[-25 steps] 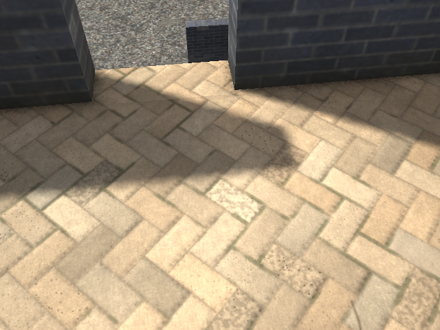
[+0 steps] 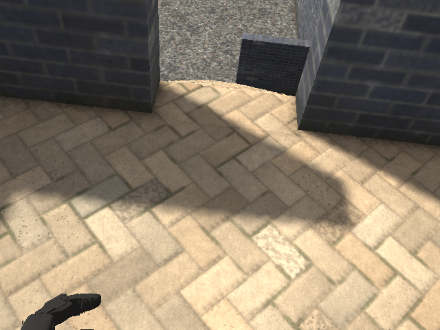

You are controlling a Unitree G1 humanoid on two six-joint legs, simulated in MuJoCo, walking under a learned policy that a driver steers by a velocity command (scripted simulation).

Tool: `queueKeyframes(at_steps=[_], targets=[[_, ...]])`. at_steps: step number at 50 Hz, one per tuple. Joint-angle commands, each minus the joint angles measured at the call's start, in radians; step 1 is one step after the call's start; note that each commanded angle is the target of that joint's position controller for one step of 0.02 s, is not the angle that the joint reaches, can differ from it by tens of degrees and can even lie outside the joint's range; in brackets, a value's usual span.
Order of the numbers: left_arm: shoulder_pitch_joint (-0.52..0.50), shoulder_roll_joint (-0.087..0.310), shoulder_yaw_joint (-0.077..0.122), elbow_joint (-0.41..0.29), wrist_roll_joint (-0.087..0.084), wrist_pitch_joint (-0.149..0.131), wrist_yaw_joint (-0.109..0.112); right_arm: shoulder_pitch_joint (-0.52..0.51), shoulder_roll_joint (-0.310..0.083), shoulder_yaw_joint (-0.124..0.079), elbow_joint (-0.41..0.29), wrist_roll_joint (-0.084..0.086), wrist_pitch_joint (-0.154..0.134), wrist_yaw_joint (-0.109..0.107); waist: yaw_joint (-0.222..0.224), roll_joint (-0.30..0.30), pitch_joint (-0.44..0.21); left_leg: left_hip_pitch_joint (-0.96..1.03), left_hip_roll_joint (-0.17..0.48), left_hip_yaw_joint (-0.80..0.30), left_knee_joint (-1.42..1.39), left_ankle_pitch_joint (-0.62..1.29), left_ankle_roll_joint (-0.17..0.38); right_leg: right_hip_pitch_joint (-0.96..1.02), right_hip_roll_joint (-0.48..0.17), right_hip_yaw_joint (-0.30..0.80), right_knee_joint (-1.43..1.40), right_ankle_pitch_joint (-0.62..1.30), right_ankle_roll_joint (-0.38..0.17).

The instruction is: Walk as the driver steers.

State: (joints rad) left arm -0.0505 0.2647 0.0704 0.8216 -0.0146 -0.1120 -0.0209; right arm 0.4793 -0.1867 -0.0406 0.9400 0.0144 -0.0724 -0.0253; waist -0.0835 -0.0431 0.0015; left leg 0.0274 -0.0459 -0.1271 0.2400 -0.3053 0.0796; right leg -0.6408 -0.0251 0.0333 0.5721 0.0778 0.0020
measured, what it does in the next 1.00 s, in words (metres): walks ahead: right foot, then left foot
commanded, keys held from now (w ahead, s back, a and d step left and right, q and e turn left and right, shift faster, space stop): w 0.66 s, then w+e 0.34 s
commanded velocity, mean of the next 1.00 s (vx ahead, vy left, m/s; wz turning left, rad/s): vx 0.49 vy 0.00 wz -0.01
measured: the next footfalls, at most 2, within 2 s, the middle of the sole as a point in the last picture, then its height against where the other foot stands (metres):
right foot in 0.14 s outside the picture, level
left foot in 0.66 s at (142, 313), level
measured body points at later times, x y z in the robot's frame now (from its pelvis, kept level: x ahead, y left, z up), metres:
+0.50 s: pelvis +0.28 -0.02 +0.00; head +0.31 -0.01 +0.45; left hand +0.26 +0.25 -0.14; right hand +0.49 -0.26 -0.10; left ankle +0.44 +0.16 -0.69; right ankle +0.24 -0.13 -0.75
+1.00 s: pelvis +0.55 +0.06 +0.00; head +0.57 +0.07 +0.45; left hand +0.71 +0.32 -0.12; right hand +0.56 -0.21 -0.13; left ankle +0.50 +0.15 -0.75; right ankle +0.71 -0.13 -0.67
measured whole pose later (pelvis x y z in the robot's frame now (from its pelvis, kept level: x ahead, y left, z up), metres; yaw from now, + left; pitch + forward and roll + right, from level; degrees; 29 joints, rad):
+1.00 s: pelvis +0.55 +0.06 +0.00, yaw -5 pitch +1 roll +2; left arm 0.16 0.28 0.07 0.86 -0.02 -0.05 -0.01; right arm 0.33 -0.24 -0.06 0.92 -0.02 -0.11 0.00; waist -0.05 -0.05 0.01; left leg -0.01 -0.04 0.18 0.21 -0.22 0.05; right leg -0.71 -0.10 0.09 0.85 0.02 -0.02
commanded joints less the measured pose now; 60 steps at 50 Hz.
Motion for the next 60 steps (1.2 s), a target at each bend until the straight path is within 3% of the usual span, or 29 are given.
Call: queueKeyframes(at_steps=[1, 4, 6, 7, 8, 9, 10, 11, 12, 13, 14, 17, 21, 24, 28, 30, 32, 33, 34, 35, 36, 38, 40, 43, 49, 55, 58, 59, 60], targets=[[-0.207, 0.033, -0.01, -0.122, -0.006, -0.026, -0.018, 0.076, -0.16, -0.04, -0.011, 0.003, -0.006, -0.007, -0.027, 0.161, 0.102, 0.014, 0.242, -0.141, -0.038, 0.358, 0.098, -0.061, 0.014, -0.033, -0.065, 0.014, -0.012], [-0.178, 0.064, -0.005, -0.132, -0.008, -0.035, -0.026, 0.054, -0.176, -0.049, -0.01, 0.002, 0.003, -0.009, 0.007, 0.181, 0.095, 0.054, 0.267, -0.134, 0.018, 0.537, 0.084, 0.029, 0.029, -0.052, -0.106, -0.059, -0.049], [-0.026, 0.119, 0.02, -0.1, -0.003, -0.034, -0.016, 0.025, -0.194, -0.054, -0.022, -0.007, 0.01, -0.004, 0.083, 0.218, -0.015, 0.068, 0.236, -0.104, 0.189, 0.944, 0.062, 0.257, 0.088, -0.102, -0.108, -0.117, -0.096], [0.146, 0.156, 0.036, -0.06, 0.0, -0.031, -0.008, -0.01, -0.193, -0.05, -0.035, -0.014, 0.012, 0.003, 0.169, 0.218, -0.123, -0.018, 0.199, -0.078, 0.371, 0.996, 0.035, 0.5, 0.051, -0.066, -0.097, -0.079, -0.143], [0.36, 0.212, 0.047, -0.025, 0.018, -0.025, 0.001, -0.031, -0.164, -0.036, -0.062, -0.032, 0.008, 0.008, 0.24, 0.107, -0.291, -0.234, 0.132, -0.062, 0.664, 0.689, 0.016, 0.833, -0.137, 0.154, -0.054, -0.098, -0.216], [0.454, 0.244, 0.057, 0.026, 0.017, -0.019, -0.012, 0.148, -0.018, 0.0, -0.037, -0.006, -0.006, 0.021, 0.16, -0.246, -0.458, -0.609, -0.045, -0.04, 1.03, -0.193, -0.05, 1.181, -0.39, 0.648, -0.149, -0.271, -0.388], [0.438, 0.139, 0.033, 0.035, 0.001, -0.018, -0.014, 0.09, -0.134, -0.02, -0.029, 0.022, -0.022, 0.019, 0.191, -0.16, -0.362, -0.715, -0.005, -0.105, 1.134, -0.242, -0.032, 1.095, -0.359, 0.731, -0.266, -0.425, -0.345], [0.333, 0.1, 0.021, 0.02, -0.005, -0.017, -0.009, -0.057, -0.197, -0.037, -0.072, 0.037, -0.031, 0.019, 0.181, -0.084, -0.169, -0.762, 0.046, -0.063, 1.129, -0.157, -0.022, 0.912, -0.318, 0.552, -0.293, -0.396, -0.292], [0.251, 0.089, 0.012, 0.006, 0.003, -0.016, -0.008, -0.131, -0.192, -0.036, -0.09, 0.028, -0.036, 0.014, 0.143, 0.028, -0.08, -0.716, 0.099, -0.019, 1.083, -0.071, -0.021, 0.731, -0.279, 0.43, -0.327, -0.281, -0.268], [0.22, 0.075, 0.007, 0.004, 0.014, -0.017, -0.011, -0.159, -0.182, -0.042, -0.097, 0.01, -0.036, 0.011, 0.115, 0.049, -0.033, -0.681, 0.127, 0.003, 1.036, -0.034, -0.024, 0.613, -0.247, 0.355, -0.351, -0.183, -0.262], [0.214, 0.065, 0.001, 0.01, 0.026, -0.018, -0.012, -0.138, -0.163, -0.045, -0.098, 0.004, -0.029, 0.012, 0.08, 0.021, -0.033, -0.625, 0.157, 0.003, 0.999, -0.013, -0.023, 0.546, -0.217, 0.297, -0.378, -0.148, -0.255], [0.243, 0.075, 0.0, 0.038, 0.015, -0.02, -0.009, -0.136, -0.105, -0.037, -0.107, 0.004, -0.012, 0.011, 0.055, -0.023, 0.0, -0.615, 0.188, 0.038, 0.875, 0.007, -0.04, 0.454, -0.193, 0.2, -0.445, -0.116, -0.265], [0.295, 0.13, 0.013, 0.054, 0.007, -0.01, 0.011, -0.305, -0.103, -0.026, -0.165, -0.013, -0.014, 0.016, 0.092, -0.005, 0.037, -0.663, 0.194, 0.075, 0.611, 0.22, -0.07, 0.441, -0.168, 0.107, -0.479, -0.077, -0.248], [0.353, 0.15, 0.015, 0.072, -0.005, -0.001, 0.015, -0.418, -0.096, -0.016, -0.191, -0.007, -0.02, 0.028, 0.131, -0.006, 0.045, -0.593, 0.149, 0.115, 0.424, 0.357, -0.076, 0.445, -0.139, 0.041, -0.46, -0.061, -0.212], [0.421, 0.161, 0.016, 0.104, -0.015, 0.014, 0.015, -0.516, -0.126, -0.016, -0.236, 0.006, -0.024, 0.046, 0.154, -0.019, 0.06, -0.597, 0.127, 0.111, 0.318, 0.322, -0.056, 0.566, -0.201, 0.067, -0.403, -0.092, -0.194], [0.417, 0.178, 0.021, 0.108, -0.015, 0.026, 0.017, -0.504, -0.153, -0.024, -0.244, 0.007, -0.029, 0.054, 0.128, -0.032, 0.048, -0.552, 0.112, 0.118, 0.281, 0.25, -0.031, 0.62, -0.23, 0.08, -0.35, -0.042, -0.176], [0.393, 0.168, 0.015, 0.102, -0.01, 0.037, 0.02, -0.317, -0.212, -0.056, -0.191, 0.002, -0.032, 0.051, 0.024, -0.023, -0.059, -0.29, 0.062, 0.162, 0.238, 0.221, 0.013, 0.606, -0.174, 0.023, -0.121, 0.206, -0.134], [0.39, 0.127, -0.004, 0.08, 0.007, 0.038, 0.022, -0.126, -0.283, -0.082, -0.148, -0.008, -0.032, 0.041, -0.049, 0.043, -0.198, -0.011, 0.177, 0.04, 0.265, 0.238, 0.072, 0.458, -0.117, -0.031, 0.156, 0.113, -0.096], [0.504, 0.003, -0.042, 0.061, 0.009, 0.019, 0.017, -0.026, -0.392, -0.106, -0.129, -0.023, -0.026, 0.04, -0.018, 0.301, -0.334, 0.359, 0.432, -0.407, 0.191, 0.114, 0.227, 0.048, 0.052, -0.077, 0.552, -0.364, -0.025], [0.49, 0.062, -0.03, 0.082, -0.014, 0.0, 0.014, -0.005, -0.3, -0.083, -0.125, -0.014, -0.025, 0.044, -0.04, 0.293, -0.386, 0.366, 0.469, -0.603, 0.074, -0.002, 0.251, -0.079, 0.053, 0.074, 0.707, -0.647, -0.033], [0.407, 0.143, -0.008, 0.058, -0.041, -0.009, 0.012, -0.089, -0.243, -0.064, -0.137, -0.012, -0.029, 0.044, -0.029, 0.22, -0.222, 0.236, 0.437, -0.447, 0.063, -0.003, 0.195, -0.154, 0.001, 0.093, 0.754, -0.589, -0.054], [0.324, 0.129, -0.002, 0.044, -0.026, 0.003, 0.021, -0.236, -0.172, -0.041, -0.156, -0.017, -0.034, 0.046, 0.031, 0.125, -0.074, -0.026, 0.353, -0.206, 0.001, 0.105, 0.135, -0.091, -0.083, 0.064, 0.653, -0.429, -0.054], [0.359, 0.097, 0.004, 0.057, -0.018, 0.036, 0.024, -0.286, -0.146, -0.035, -0.148, -0.026, -0.048, 0.05, 0.082, 0.151, -0.031, -0.157, 0.307, -0.079, -0.068, 0.177, 0.107, 0.013, -0.114, 0.073, 0.589, -0.347, -0.048], [0.345, 0.065, 0.005, 0.046, -0.019, 0.06, 0.024, -0.262, -0.17, -0.046, -0.118, -0.034, -0.062, 0.042, 0.097, 0.113, 0.003, -0.179, 0.299, 0.043, -0.11, 0.317, 0.114, -0.024, -0.107, 0.095, 0.54, -0.247, -0.034], [0.193, 0.054, 0.005, -0.013, -0.005, 0.055, 0.005, -0.234, -0.196, -0.048, -0.09, -0.03, -0.053, 0.012, 0.062, 0.099, 0.054, -0.131, 0.266, 0.229, -0.141, 0.385, 0.069, -0.051, -0.079, 0.04, 0.232, 0.011, -0.023], [-0.026, 0.035, -0.017, -0.135, -0.008, 0.05, -0.035, -0.119, -0.247, -0.062, -0.041, -0.006, -0.016, -0.004, -0.009, 0.07, 0.122, 0.092, 0.349, 0.275, -0.08, 0.478, 0.058, -0.149, -0.07, -0.051, 0.064, -0.096, -0.062], [0.016, 0.066, -0.005, -0.156, -0.015, 0.049, -0.053, -0.141, -0.272, -0.067, -0.051, -0.012, 0.007, -0.014, 0.043, 0.131, 0.049, 0.146, 0.347, 0.333, 0.091, 0.924, 0.031, -0.013, 0.007, -0.147, 0.036, -0.226, -0.104], [0.083, 0.09, 0.008, -0.147, -0.017, 0.052, -0.052, -0.145, -0.284, -0.07, -0.056, -0.01, 0.015, -0.019, 0.085, 0.157, 0.001, 0.134, 0.346, 0.344, 0.199, 1.091, 0.021, 0.091, 0.047, -0.174, 0.049, -0.274, -0.124], [0.222, 0.157, 0.039, -0.121, -0.015, 0.052, -0.045, -0.166, -0.305, -0.071, -0.075, -0.021, 0.024, -0.021, 0.16, 0.17, -0.076, 0.069, 0.32, 0.36, 0.379, 1.148, 0.005, 0.289, 0.083, -0.17, 0.036, -0.293, -0.151]])
Velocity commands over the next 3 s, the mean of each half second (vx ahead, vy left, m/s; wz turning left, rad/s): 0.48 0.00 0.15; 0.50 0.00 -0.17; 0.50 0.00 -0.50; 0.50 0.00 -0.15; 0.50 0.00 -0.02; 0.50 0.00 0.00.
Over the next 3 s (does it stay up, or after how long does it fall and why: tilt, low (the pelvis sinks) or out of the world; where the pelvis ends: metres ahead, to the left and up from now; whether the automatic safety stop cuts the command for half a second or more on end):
stays up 1.49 -0.17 -0.01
